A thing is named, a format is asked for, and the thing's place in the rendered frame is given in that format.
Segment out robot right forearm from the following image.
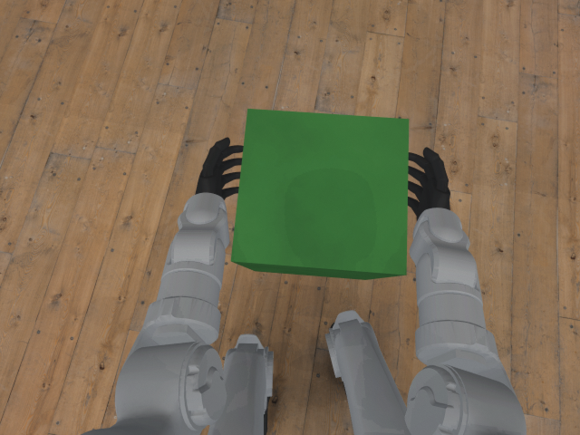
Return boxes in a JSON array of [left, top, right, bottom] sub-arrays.
[[410, 208, 517, 397]]

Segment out carton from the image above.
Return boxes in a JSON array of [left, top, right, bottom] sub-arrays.
[[231, 109, 409, 280]]

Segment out right robot thigh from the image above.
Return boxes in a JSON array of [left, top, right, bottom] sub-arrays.
[[325, 319, 411, 435]]

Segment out right robot upper arm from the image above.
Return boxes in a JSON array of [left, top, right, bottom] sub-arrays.
[[404, 363, 527, 435]]

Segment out right robot hand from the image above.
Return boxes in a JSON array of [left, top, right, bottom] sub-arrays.
[[408, 147, 450, 220]]

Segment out left robot upper arm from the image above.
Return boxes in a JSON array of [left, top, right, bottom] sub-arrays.
[[81, 342, 227, 435]]

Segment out left robot thigh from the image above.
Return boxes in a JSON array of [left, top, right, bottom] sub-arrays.
[[208, 343, 274, 435]]

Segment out robot left forearm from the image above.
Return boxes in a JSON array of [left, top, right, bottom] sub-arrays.
[[115, 192, 229, 414]]

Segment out left robot hand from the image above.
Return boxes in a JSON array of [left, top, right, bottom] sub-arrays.
[[195, 138, 244, 200]]

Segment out robot thigh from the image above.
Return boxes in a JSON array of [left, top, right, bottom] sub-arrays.
[[208, 343, 274, 435], [325, 319, 411, 435]]

